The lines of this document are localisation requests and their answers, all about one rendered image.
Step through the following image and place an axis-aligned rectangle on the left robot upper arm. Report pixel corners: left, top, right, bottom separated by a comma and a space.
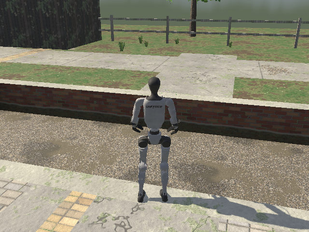
131, 98, 144, 124

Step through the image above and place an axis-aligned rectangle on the robot right forearm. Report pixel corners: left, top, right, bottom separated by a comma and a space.
172, 117, 179, 129

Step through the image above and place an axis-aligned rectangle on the left robot hand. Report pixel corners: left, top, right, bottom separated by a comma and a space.
132, 124, 143, 133

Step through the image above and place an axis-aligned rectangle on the humanoid robot head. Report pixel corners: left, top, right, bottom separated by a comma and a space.
146, 77, 163, 101

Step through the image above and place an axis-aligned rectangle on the humanoid robot torso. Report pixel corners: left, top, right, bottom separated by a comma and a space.
143, 96, 166, 145

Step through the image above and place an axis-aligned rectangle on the right robot upper arm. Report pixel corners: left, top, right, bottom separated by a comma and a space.
164, 98, 178, 124

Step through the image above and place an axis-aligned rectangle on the robot left forearm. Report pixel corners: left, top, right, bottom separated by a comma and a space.
130, 117, 138, 128

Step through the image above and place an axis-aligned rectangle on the right robot hand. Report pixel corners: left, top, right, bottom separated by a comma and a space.
167, 126, 178, 135

